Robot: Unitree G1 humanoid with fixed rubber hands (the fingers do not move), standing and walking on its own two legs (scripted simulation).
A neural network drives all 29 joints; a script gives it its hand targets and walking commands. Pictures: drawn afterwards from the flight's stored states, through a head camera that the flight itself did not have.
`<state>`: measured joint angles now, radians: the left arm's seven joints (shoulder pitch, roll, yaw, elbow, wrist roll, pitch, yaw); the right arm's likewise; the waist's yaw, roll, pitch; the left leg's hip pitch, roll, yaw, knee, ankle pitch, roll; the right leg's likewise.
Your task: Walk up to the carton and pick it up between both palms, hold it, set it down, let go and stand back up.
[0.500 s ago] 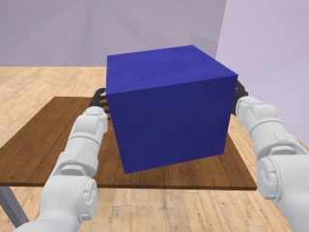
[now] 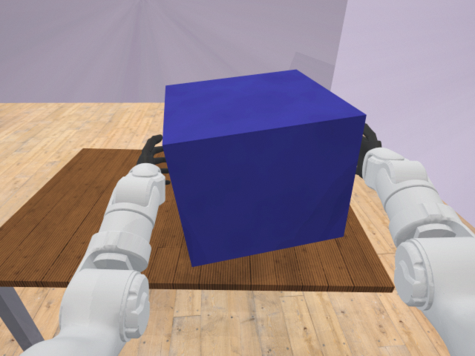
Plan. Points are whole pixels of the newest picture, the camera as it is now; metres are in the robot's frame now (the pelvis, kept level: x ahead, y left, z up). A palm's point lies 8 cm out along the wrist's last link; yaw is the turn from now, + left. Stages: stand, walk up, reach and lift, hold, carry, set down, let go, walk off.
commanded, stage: hold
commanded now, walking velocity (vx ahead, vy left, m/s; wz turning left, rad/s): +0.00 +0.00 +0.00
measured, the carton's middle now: (250, 157) +0.46 +0.02 +0.20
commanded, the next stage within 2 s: none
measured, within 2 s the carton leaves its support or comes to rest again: neither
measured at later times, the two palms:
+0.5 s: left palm (148, 174) +0.37 +0.20 +0.21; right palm (369, 159) +0.38 -0.18 +0.24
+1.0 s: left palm (148, 174) +0.37 +0.20 +0.21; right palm (369, 158) +0.38 -0.18 +0.25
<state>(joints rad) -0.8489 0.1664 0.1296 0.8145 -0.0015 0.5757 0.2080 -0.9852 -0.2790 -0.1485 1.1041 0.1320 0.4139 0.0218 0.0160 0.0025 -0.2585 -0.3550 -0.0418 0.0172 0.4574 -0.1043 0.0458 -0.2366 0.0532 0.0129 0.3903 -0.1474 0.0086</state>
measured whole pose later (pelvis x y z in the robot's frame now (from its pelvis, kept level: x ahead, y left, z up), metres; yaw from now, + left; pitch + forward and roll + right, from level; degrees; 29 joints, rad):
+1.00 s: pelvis +0.00 +0.00 +0.00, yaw +0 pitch +0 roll -3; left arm -0.85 0.17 0.13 0.81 0.00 0.58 0.20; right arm -0.99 -0.28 -0.15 1.10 0.13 0.41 0.02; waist 0.02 0.00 -0.26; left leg -0.35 -0.04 0.02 0.46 -0.10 0.05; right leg -0.24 0.05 0.01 0.39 -0.15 0.01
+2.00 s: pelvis +0.00 +0.00 +0.00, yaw +0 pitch +0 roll -3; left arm -0.85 0.17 0.13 0.81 0.00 0.58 0.20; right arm -0.99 -0.28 -0.15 1.10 0.13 0.41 0.01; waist 0.02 0.00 -0.26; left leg -0.35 -0.04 0.02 0.46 -0.10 0.04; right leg -0.24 0.06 0.01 0.39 -0.15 0.00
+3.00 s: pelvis +0.00 -0.01 +0.00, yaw +0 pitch +0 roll -3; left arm -0.85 0.17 0.13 0.81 0.00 0.58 0.19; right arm -0.99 -0.28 -0.15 1.10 0.13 0.41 0.01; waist 0.02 0.00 -0.26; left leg -0.35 -0.04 0.02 0.45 -0.10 0.04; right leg -0.24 0.06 0.01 0.39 -0.15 0.00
